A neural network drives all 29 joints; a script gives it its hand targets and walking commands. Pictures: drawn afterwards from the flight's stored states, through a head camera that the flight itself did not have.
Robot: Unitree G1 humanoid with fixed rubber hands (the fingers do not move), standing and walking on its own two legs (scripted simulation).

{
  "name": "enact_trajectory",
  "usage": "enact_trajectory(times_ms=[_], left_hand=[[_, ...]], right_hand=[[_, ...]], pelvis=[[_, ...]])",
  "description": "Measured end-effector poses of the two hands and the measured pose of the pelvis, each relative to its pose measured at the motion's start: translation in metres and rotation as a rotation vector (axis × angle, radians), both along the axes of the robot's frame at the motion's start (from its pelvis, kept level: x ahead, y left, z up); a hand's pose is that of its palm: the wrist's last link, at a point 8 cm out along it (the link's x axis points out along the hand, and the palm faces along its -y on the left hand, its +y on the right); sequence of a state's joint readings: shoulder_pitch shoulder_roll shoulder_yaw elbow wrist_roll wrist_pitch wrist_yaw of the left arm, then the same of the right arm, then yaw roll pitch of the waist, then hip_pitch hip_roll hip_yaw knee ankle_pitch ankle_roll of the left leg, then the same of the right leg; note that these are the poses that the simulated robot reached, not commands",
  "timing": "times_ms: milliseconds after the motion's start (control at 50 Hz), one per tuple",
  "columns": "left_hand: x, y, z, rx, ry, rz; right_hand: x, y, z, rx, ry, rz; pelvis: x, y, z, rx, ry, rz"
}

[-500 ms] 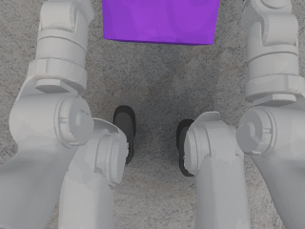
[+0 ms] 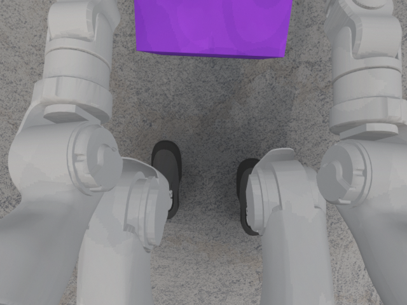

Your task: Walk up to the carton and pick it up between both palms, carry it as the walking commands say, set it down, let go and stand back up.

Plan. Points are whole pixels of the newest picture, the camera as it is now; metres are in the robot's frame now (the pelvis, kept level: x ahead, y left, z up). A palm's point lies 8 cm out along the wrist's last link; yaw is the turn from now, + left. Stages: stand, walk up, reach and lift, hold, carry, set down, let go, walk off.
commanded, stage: set down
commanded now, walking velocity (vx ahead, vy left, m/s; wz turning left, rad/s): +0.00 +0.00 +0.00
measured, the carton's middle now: out of the picture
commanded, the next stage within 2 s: none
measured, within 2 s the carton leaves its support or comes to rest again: neither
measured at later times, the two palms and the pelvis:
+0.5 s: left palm out of the picture +0.56 +0.14 -0.20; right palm out of the picture +0.54 -0.17 -0.21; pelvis +0.00 +0.00 +0.00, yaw +0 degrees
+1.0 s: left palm out of the picture +0.56 +0.16 -0.20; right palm out of the picture +0.56 -0.20 -0.19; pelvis +0.00 +0.00 -0.01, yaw +0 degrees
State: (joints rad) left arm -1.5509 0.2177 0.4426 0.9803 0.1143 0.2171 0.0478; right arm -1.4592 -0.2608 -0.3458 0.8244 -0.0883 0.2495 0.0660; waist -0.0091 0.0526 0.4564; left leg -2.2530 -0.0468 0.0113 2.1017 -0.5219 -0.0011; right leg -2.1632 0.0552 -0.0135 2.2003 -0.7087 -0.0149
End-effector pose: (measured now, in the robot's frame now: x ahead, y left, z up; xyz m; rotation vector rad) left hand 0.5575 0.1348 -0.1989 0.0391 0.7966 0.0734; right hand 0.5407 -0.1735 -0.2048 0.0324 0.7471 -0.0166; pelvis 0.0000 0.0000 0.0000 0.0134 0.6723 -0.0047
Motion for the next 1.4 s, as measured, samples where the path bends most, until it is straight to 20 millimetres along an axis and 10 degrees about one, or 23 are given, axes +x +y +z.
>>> enact_trajectory(times_ms=[900, 1220, 1400], left_hand=[[-0.012, 0.026, -0.013, 0.067, -0.008, 0.065], [0.007, 0.027, 0.045, 0.037, -0.125, 0.109], [0.010, 0.038, 0.105, 0.054, -0.133, 0.122]], right_hand=[[0.013, -0.027, -0.002, -0.104, -0.023, -0.014], [0.028, -0.021, 0.059, -0.130, -0.099, -0.064], [0.036, -0.019, 0.120, -0.140, -0.102, -0.065]], pelvis=[[-0.001, -0.001, -0.007, 0.005, -0.023, -0.008], [-0.017, 0.000, -0.004, 0.003, -0.123, -0.013], [-0.021, 0.001, 0.032, -0.004, -0.145, -0.013]])
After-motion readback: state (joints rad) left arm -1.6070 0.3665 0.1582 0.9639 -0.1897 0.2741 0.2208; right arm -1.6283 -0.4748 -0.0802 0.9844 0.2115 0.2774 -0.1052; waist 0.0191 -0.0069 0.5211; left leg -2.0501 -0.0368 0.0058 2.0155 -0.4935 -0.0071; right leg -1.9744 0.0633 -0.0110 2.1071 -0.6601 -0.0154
